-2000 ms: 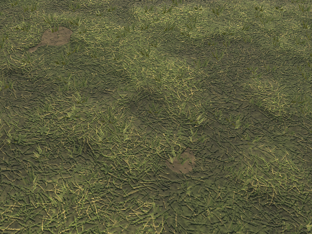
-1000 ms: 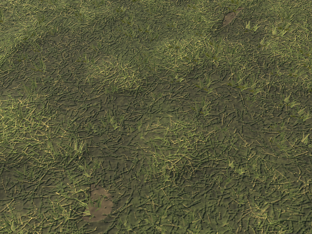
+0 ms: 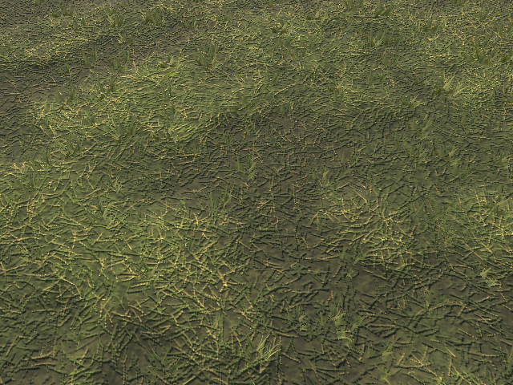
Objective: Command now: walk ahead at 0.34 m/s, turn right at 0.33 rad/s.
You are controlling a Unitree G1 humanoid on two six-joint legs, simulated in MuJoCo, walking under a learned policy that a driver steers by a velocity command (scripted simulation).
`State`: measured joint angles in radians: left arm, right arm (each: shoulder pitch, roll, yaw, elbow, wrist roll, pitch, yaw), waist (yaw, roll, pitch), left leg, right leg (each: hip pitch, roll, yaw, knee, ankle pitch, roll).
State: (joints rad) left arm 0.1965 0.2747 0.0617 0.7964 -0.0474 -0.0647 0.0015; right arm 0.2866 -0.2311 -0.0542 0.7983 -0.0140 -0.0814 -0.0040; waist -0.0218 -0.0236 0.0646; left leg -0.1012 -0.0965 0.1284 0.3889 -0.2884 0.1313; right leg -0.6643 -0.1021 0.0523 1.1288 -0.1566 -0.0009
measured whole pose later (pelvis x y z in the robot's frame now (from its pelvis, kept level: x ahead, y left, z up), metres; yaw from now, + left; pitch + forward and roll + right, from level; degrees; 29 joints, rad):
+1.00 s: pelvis +0.30 +0.10 -0.01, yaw -14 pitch +0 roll +0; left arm 0.19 0.20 0.06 0.71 0.01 0.03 0.03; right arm 0.18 -0.19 -0.03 0.75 -0.01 -0.04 0.00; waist 0.01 0.00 0.01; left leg -0.22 -0.03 -0.01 0.57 -0.34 0.03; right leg -0.27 0.02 0.12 0.56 -0.29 0.03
